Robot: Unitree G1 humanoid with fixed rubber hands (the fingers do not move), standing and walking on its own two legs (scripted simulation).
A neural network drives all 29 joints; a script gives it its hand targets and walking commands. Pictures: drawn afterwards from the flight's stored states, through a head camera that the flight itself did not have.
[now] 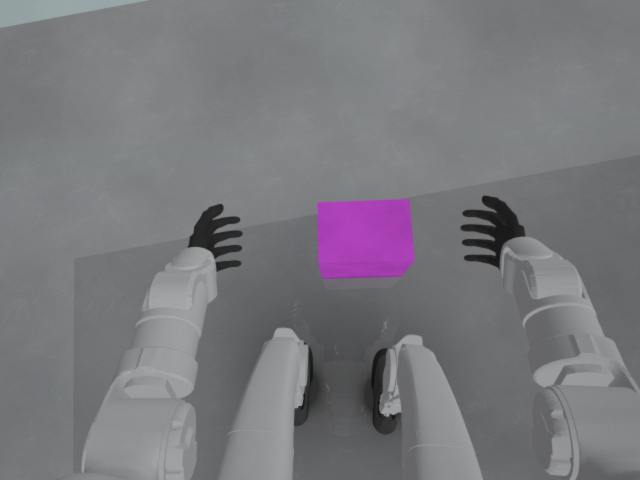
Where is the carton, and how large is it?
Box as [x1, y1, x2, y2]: [318, 199, 414, 278]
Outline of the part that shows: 409,199 318,202 318,255 319,265 323,278 400,276 414,260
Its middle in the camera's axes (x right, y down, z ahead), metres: +0.11 +0.01 +1.00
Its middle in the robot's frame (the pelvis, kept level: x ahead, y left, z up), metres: +0.51 -0.03 -0.56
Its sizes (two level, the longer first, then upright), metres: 0.220 0.150 0.211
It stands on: the floor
